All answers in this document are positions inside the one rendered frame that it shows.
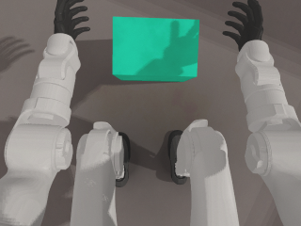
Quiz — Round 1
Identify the robot left upper arm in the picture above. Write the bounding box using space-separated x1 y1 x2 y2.
0 123 73 226

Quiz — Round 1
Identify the robot left hand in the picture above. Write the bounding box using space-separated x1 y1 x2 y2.
54 0 90 41

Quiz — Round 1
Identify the left robot forearm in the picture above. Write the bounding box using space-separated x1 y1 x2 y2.
4 33 81 166

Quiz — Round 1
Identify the carton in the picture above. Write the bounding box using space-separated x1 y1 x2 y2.
112 16 199 82

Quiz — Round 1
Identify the right robot shin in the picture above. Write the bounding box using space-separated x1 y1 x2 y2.
175 119 228 177

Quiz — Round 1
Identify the right robot forearm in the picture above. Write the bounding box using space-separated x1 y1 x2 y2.
235 40 301 133

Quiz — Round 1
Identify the robot right hand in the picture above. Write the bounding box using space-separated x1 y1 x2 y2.
222 0 264 52

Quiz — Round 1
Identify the right robot thigh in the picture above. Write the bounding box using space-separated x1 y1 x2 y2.
179 126 240 226

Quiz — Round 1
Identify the robot right upper arm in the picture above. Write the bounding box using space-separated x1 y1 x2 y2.
245 130 301 226

